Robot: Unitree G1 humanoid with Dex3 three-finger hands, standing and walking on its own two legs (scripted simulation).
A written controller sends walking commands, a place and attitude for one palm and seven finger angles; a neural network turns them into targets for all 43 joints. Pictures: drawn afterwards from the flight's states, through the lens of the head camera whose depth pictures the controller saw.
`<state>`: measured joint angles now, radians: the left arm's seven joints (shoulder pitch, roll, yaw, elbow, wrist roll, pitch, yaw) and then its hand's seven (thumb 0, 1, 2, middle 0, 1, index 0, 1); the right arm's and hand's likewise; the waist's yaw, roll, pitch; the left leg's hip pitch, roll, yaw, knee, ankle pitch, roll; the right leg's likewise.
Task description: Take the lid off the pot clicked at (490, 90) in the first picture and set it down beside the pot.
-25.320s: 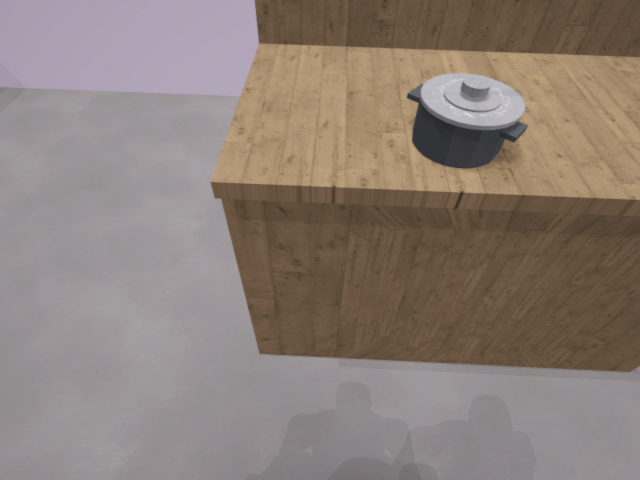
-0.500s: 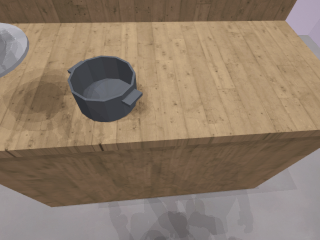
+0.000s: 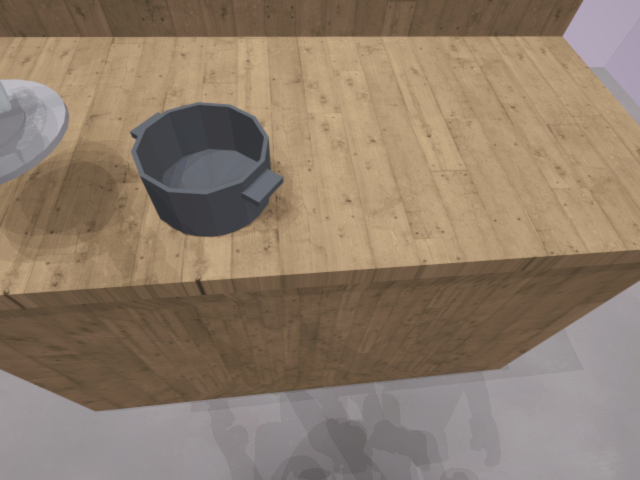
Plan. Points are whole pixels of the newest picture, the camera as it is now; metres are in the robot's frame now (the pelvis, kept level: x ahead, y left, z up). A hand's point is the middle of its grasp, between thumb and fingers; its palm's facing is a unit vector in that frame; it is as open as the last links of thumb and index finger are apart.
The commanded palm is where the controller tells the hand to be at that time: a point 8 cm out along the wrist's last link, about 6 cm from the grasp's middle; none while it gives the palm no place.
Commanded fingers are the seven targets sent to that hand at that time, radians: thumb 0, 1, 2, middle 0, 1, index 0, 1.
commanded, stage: lower the lid onto the table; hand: left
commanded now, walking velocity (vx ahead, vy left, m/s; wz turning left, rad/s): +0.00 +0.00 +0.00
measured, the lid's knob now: out of the picture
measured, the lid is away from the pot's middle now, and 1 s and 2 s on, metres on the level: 0.23 0.23 0.23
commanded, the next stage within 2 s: open the fingers wide in 1.74 s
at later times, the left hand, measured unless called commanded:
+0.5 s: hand out of the picture +0.47 +0.33 +0.18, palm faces -0.40 -0.23 -0.89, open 6.7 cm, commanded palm +0.51 +0.34 +0.23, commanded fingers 0.00 0.71 0.89 -0.72 -1.09 -0.87 -1.17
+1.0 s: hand out of the picture +0.48 +0.34 +0.14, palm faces -0.45 -0.23 -0.86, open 6.7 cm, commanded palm +0.53 +0.34 +0.20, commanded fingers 0.00 0.71 0.89 -0.72 -1.09 -0.87 -1.17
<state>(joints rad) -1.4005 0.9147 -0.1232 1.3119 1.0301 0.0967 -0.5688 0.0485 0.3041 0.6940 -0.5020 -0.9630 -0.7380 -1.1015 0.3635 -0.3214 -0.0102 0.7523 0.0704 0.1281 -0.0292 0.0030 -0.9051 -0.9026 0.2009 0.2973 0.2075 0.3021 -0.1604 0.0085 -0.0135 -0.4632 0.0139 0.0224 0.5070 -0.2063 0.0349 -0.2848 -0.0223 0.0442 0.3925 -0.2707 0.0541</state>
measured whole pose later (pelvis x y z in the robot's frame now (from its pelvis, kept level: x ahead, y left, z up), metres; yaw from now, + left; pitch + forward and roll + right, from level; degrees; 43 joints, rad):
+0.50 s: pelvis +0.00 +0.01 -0.01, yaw +0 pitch +11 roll -3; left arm -1.36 0.90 -0.11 1.30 1.02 0.05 -0.54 0.05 0.31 0.69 -0.50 -0.96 -0.74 -1.10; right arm 0.38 -0.31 -0.01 0.75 0.07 0.13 -0.03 0.00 -0.90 -0.90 0.20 0.30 0.21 0.30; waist -0.17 0.01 -0.03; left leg -0.54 0.02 0.02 0.58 -0.23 0.04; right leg -0.35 -0.02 0.04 0.45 -0.29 0.05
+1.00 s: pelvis -0.01 +0.01 -0.01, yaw -1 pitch +13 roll -3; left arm -1.35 0.91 -0.12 1.35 1.01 0.00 -0.52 0.05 0.31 0.69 -0.49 -0.96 -0.74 -1.10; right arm 0.40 -0.31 0.00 0.76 0.07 0.12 -0.06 0.00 -0.90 -0.90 0.20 0.30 0.21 0.30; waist -0.18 0.01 -0.04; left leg -0.63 0.03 0.02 0.66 -0.26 0.05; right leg -0.43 -0.01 0.04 0.52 -0.31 0.06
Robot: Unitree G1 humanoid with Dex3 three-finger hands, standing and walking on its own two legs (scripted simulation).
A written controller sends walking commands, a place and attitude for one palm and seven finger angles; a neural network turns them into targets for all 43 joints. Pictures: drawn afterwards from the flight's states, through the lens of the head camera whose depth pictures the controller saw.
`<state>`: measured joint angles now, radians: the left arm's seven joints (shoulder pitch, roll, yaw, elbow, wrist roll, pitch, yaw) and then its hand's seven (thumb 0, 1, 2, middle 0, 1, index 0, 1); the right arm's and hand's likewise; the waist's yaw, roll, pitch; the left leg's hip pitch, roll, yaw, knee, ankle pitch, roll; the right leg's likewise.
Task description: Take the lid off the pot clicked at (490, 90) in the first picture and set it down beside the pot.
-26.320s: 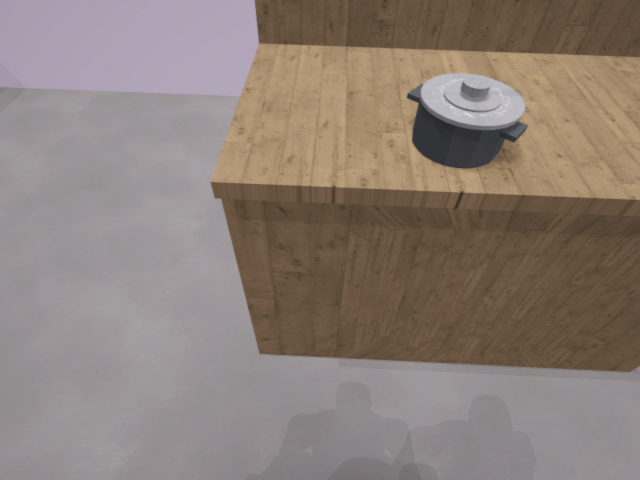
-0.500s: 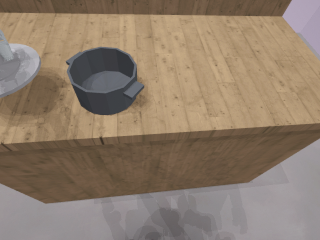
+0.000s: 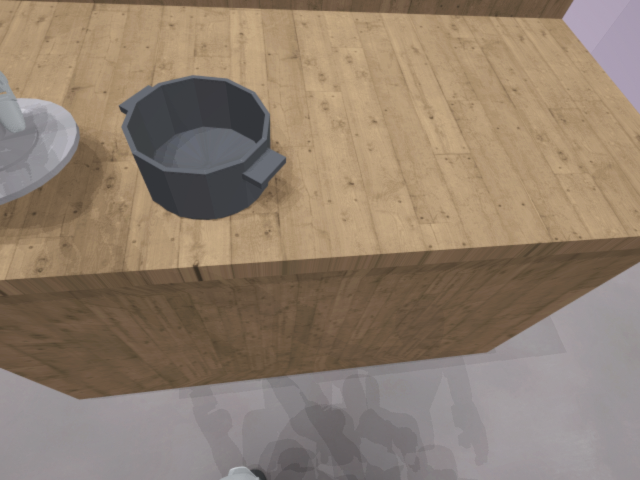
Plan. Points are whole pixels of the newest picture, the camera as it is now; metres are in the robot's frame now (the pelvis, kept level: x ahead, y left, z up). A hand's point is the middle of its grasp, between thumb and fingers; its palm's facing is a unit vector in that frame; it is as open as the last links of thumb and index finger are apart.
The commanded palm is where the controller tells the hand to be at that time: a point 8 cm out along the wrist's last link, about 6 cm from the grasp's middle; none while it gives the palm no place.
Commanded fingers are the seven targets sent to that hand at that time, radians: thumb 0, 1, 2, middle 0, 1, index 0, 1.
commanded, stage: lower the lid onto the table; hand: left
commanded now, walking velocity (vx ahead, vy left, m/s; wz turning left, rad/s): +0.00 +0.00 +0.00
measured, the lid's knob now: out of the picture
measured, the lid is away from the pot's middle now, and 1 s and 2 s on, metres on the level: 0.23 0.23 0.24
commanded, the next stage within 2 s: open the fingers wide in 0.74 s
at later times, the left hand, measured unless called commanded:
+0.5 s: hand out of the picture +0.49 +0.32 +0.12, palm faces -0.49 -0.21 -0.85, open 6.6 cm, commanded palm +0.55 +0.33 +0.18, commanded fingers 0.00 0.71 0.89 -0.72 -1.09 -0.87 -1.17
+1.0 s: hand (4, 161) +0.49 +0.33 +0.09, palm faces -0.41 -0.12 -0.90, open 6.6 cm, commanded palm +0.51 +0.32 +0.15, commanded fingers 0.00 0.57 0.78 -0.62 -1.06 -0.74 -1.13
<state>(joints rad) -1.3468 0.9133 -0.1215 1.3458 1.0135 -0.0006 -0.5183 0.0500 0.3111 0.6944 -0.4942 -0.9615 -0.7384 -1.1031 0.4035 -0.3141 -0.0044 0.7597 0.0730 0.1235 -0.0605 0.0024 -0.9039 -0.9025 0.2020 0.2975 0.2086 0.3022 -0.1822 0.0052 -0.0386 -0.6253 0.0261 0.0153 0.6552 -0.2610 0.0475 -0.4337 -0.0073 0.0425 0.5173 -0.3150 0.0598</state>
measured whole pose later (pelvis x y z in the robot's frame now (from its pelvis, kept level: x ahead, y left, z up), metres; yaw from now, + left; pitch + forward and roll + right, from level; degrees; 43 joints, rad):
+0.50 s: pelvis -0.01 +0.01 -0.01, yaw +0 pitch +16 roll -4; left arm -1.35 0.91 -0.12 1.39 1.03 -0.03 -0.48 0.05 0.31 0.69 -0.49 -0.96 -0.74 -1.10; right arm 0.41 -0.30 0.01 0.74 0.07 0.13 -0.07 0.00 -0.90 -0.90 0.20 0.30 0.21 0.30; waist -0.20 0.02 -0.05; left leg -0.72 0.03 0.01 0.73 -0.29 0.05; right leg -0.53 0.00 0.04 0.59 -0.34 0.06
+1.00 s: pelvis -0.01 +0.01 -0.02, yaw -1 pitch +17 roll -5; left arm -1.13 0.90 0.00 1.16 1.03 -0.15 -0.41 0.06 0.33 0.68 -0.47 -0.98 -0.74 -1.12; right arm 0.41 -0.28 -0.01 0.69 0.06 0.21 -0.06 0.00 -0.90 -0.90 0.20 0.30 0.21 0.30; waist -0.18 0.03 -0.07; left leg -0.78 0.04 0.02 0.79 -0.31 0.06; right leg -0.58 0.00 0.05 0.65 -0.36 0.06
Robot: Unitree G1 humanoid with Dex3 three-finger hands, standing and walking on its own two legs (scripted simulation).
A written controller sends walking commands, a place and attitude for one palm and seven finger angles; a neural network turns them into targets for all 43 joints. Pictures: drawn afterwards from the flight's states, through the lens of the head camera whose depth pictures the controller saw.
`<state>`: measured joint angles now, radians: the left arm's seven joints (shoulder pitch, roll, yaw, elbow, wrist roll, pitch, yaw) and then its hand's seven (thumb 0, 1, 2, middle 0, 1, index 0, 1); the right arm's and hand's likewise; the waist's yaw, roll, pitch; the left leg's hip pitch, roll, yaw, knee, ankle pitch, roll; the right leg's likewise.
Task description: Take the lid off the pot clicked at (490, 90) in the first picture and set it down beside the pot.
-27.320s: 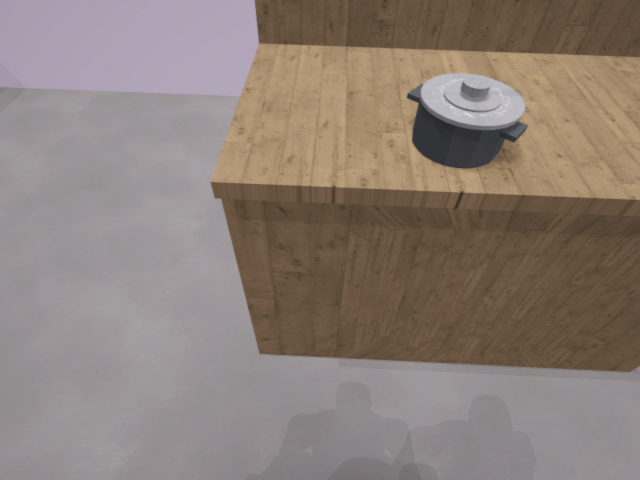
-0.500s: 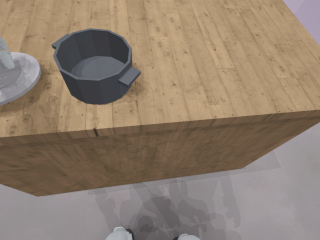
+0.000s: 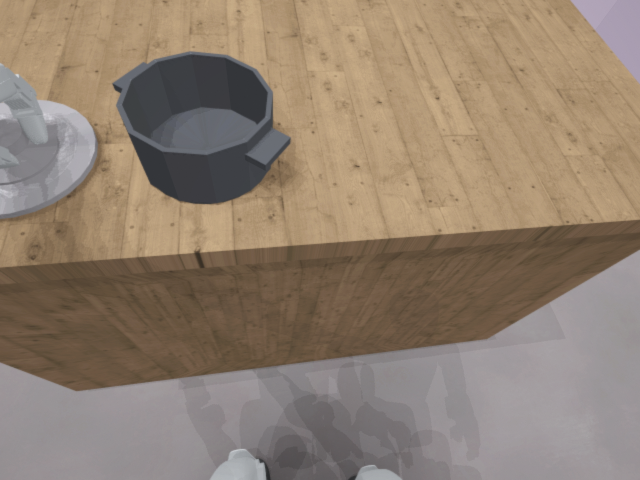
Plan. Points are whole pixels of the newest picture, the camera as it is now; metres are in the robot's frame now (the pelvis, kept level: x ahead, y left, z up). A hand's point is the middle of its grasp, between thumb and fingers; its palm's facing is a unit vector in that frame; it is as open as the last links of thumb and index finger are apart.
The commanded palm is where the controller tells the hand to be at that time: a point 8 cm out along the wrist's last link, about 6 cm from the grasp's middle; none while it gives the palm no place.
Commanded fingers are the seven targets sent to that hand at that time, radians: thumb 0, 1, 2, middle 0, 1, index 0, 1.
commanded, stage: open the fingers wide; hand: left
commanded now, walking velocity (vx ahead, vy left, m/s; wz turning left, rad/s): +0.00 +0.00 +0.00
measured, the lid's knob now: (1, 139) +0.52 +0.34 +0.08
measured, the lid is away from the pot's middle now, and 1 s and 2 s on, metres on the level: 0.23 0.24 0.24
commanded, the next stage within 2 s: raise the empty hand in 0.94 s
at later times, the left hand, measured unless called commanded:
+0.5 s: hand out of the picture +0.46 +0.34 +0.12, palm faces -0.40 -0.12 -0.91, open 7.9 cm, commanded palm +0.50 +0.33 +0.17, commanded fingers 0.00 0.08 0.72 -0.42 -0.87 -0.44 -0.88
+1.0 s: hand out of the picture +0.48 +0.34 +0.12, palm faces -0.39 -0.11 -0.91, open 11.0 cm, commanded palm +0.50 +0.32 +0.17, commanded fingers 0.00 -0.08 0.78 -0.41 -0.75 -0.41 -0.75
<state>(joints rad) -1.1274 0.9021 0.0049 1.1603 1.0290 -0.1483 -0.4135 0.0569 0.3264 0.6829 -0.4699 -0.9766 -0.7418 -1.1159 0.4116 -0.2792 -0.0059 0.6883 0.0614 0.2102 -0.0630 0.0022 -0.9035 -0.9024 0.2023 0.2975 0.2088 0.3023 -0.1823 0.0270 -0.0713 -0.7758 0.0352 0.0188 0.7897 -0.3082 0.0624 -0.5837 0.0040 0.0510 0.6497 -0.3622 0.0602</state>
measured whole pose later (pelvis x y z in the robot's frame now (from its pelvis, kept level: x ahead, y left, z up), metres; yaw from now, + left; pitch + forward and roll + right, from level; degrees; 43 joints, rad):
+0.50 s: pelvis -0.01 +0.01 +0.00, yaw +1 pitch +15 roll -5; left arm -1.17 0.86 -0.09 1.20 1.01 -0.15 -0.38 0.00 0.26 0.72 -0.46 -0.93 -0.58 -0.99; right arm 0.35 -0.29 0.00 0.68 0.07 0.20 -0.07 0.00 -0.90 -0.90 0.20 0.30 0.21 0.30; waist -0.15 0.01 -0.06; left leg -0.75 0.01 0.00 0.76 -0.27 0.07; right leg -0.55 -0.01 0.03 0.63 -0.34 0.03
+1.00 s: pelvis -0.01 +0.02 +0.00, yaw +0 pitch +15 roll -5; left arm -1.18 0.86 -0.06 1.22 1.04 -0.13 -0.37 0.00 -0.05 0.75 -0.41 -0.78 -0.41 -0.77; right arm 0.42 -0.28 -0.01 0.69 0.06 0.20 -0.06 0.00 -0.90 -0.90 0.20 0.30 0.21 0.30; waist -0.18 0.03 -0.07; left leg -0.76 0.01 0.03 0.76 -0.28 0.09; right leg -0.56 -0.02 0.06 0.62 -0.34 0.02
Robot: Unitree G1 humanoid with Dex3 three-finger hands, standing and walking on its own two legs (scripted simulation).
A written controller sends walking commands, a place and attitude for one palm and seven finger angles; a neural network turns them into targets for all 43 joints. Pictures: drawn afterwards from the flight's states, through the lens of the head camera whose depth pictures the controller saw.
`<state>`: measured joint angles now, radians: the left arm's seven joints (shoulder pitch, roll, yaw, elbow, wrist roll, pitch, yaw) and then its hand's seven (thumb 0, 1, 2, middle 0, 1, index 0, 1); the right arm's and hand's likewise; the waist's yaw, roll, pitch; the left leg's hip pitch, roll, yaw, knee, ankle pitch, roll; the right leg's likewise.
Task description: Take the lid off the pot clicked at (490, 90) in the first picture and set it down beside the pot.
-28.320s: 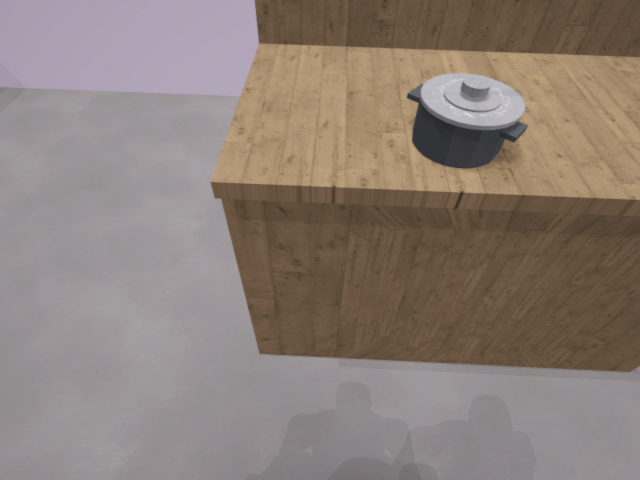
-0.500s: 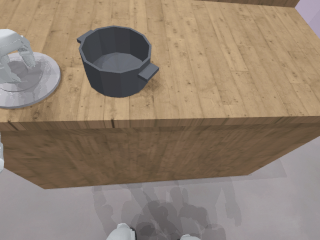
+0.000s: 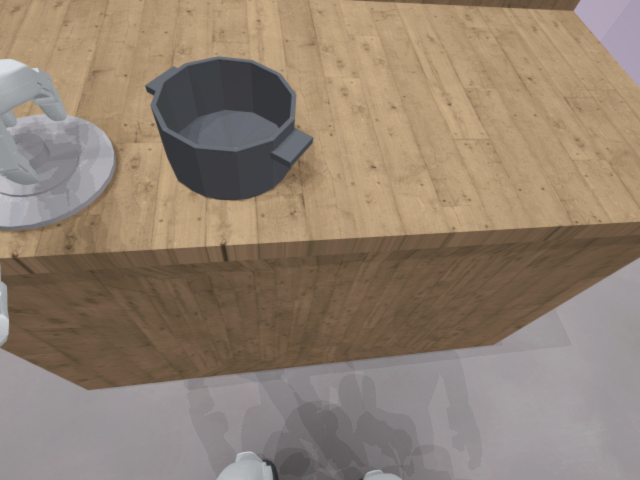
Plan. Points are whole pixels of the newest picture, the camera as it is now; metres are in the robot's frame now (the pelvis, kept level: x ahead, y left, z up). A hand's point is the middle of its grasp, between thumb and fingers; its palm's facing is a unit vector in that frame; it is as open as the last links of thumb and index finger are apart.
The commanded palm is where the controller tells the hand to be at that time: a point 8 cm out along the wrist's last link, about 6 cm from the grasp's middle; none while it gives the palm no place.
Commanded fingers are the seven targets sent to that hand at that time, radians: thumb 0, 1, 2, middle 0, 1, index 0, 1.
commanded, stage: raise the empty hand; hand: left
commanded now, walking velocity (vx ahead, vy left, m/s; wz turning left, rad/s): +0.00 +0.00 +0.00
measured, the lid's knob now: (24, 152) +0.51 +0.32 +0.08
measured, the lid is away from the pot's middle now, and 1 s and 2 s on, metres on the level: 0.24 0.24 0.24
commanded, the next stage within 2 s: draw the hand back to the body in 1.34 s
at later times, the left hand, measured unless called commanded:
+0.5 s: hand out of the picture +0.47 +0.31 +0.16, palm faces -0.36 -0.11 -0.93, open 11.0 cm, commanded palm +0.51 +0.30 +0.22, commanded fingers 0.00 -0.08 0.79 -0.41 -0.74 -0.41 -0.74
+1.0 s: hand out of the picture +0.49 +0.32 +0.21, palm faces -0.33 -0.12 -0.94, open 11.0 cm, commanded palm +0.51 +0.31 +0.28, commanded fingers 0.00 -0.08 0.79 -0.41 -0.74 -0.41 -0.74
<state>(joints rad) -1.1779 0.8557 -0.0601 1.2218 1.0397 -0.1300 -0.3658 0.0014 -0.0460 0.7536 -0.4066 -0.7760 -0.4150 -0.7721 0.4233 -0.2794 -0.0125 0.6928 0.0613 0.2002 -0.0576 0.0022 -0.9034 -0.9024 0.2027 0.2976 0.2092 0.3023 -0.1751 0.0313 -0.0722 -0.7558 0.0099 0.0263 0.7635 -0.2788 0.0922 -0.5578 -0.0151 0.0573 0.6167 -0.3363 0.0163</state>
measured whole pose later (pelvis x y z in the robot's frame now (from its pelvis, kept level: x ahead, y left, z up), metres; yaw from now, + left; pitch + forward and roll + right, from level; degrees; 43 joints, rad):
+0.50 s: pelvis -0.01 +0.00 +0.01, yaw +1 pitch +12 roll -5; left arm -1.25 0.80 -0.15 1.22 1.01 -0.07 -0.41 0.00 -0.07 0.78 -0.42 -0.75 -0.43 -0.74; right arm 0.38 -0.29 0.00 0.69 0.07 0.17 -0.06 0.00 -0.90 -0.90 0.20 0.30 0.21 0.30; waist -0.14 0.02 -0.07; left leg -0.67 -0.01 0.02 0.71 -0.25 0.10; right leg -0.47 -0.03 0.05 0.57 -0.32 0.00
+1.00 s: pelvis +0.01 +0.00 +0.01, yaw +1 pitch +12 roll -4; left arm -1.33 0.87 -0.13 1.21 1.03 -0.04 -0.49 0.00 -0.07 0.78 -0.42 -0.75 -0.43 -0.74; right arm 0.43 -0.29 -0.01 0.71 0.07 0.16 -0.04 0.00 -0.90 -0.90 0.20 0.30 0.21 0.30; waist -0.16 0.03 -0.06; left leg -0.62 0.00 0.03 0.67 -0.25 0.09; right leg -0.42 -0.02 0.06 0.51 -0.30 0.02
